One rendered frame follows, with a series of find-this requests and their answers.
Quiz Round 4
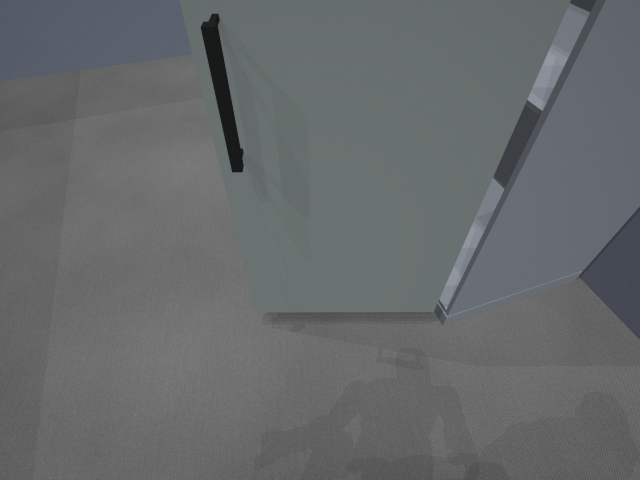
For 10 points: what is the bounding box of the fridge door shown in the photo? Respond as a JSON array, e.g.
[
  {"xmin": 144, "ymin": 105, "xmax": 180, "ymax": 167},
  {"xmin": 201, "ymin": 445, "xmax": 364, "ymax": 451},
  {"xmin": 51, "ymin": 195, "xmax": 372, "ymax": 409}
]
[{"xmin": 179, "ymin": 0, "xmax": 571, "ymax": 313}]

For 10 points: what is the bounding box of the handle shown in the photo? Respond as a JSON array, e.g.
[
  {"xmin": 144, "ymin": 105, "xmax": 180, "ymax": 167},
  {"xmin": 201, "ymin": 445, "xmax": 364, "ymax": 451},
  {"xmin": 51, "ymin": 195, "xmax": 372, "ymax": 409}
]
[{"xmin": 201, "ymin": 14, "xmax": 244, "ymax": 172}]

